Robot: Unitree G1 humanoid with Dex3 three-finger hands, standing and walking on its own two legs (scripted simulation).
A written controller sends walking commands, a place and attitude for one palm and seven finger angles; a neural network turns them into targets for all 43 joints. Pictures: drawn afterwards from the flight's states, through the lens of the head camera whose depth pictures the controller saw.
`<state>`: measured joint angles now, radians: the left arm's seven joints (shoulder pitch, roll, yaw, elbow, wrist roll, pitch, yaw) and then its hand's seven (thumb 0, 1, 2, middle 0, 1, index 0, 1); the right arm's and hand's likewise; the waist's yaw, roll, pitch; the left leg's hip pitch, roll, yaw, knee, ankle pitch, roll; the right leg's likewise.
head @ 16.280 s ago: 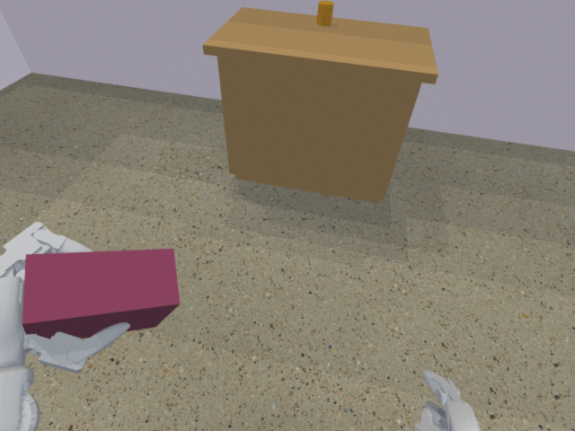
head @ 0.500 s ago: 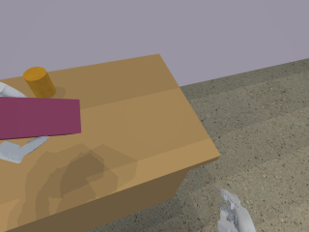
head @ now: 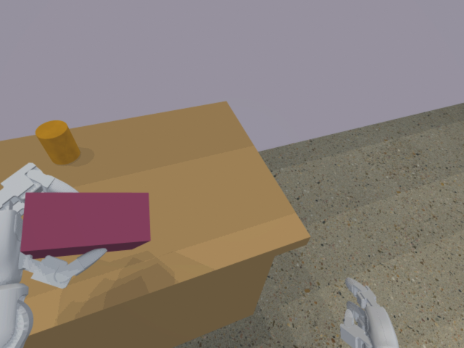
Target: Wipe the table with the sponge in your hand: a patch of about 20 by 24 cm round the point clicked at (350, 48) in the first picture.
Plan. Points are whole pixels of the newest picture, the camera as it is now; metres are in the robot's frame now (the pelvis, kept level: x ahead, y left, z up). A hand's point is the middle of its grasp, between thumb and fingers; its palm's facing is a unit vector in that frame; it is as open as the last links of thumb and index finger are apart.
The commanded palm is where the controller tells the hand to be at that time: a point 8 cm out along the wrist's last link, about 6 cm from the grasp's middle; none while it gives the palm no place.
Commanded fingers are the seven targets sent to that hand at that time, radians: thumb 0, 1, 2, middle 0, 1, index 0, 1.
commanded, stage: come to a stop and stand still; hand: left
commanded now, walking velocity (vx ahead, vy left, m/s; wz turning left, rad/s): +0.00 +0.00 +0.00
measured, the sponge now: (107, 225) +0.23 +0.20 +0.14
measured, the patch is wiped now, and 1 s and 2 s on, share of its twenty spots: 0.00 0.00 0.00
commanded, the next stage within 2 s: look again from close up in 0.82 s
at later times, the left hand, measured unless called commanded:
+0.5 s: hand (54, 217) +0.24 +0.28 +0.14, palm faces +0.29 -0.84 -0.46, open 10.0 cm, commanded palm +0.18 +0.30 +0.18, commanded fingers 0.00 0.10 1.30 -1.20 -1.60 -1.20 -1.60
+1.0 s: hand (48, 213) +0.24 +0.27 +0.16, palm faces +0.36 -0.87 -0.33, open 10.0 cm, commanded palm +0.18 +0.31 +0.18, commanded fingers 0.00 0.10 1.30 -1.20 -1.60 -1.20 -1.60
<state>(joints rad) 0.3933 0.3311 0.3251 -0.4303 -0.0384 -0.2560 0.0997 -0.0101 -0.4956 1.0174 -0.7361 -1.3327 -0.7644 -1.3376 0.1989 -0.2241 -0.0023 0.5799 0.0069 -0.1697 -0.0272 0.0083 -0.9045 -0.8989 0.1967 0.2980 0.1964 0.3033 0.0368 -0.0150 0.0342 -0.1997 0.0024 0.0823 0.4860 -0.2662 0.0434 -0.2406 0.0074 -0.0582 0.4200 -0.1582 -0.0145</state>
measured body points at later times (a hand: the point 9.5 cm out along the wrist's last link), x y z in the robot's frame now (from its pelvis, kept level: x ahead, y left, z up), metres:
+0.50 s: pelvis +0.01 +0.02 +0.00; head +0.05 +0.05 +0.44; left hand +0.22 +0.32 +0.16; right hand +0.16 -0.20 -0.09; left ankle +0.00 +0.09 -0.74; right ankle +0.04 -0.11 -0.74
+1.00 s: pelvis +0.01 +0.03 +0.00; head +0.04 +0.06 +0.45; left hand +0.21 +0.32 +0.17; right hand +0.20 -0.18 -0.06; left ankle +0.00 +0.09 -0.74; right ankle +0.04 -0.11 -0.74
